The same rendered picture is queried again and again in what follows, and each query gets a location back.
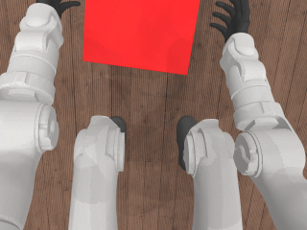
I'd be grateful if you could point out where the carton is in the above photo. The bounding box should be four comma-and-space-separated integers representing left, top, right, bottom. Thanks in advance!
83, 0, 200, 75

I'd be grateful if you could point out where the robot right hand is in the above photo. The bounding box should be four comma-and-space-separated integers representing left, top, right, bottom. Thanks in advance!
209, 0, 250, 44

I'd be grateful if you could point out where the robot left upper arm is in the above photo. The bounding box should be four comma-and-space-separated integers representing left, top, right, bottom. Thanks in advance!
0, 100, 59, 230

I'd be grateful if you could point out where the robot right upper arm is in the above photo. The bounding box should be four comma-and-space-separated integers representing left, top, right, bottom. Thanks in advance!
233, 128, 307, 230

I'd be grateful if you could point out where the left robot foot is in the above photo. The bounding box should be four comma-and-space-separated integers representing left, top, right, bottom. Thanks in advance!
110, 116, 127, 144

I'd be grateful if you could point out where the robot left hand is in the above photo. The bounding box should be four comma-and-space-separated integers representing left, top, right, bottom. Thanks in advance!
35, 0, 81, 19

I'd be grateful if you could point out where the robot right forearm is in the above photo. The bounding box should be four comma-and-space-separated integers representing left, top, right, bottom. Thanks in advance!
220, 33, 306, 167

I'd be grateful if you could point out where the robot left forearm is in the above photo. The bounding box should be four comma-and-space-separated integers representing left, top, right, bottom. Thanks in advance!
0, 3, 64, 105

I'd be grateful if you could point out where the right robot shin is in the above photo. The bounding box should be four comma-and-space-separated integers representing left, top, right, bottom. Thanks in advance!
183, 119, 235, 162

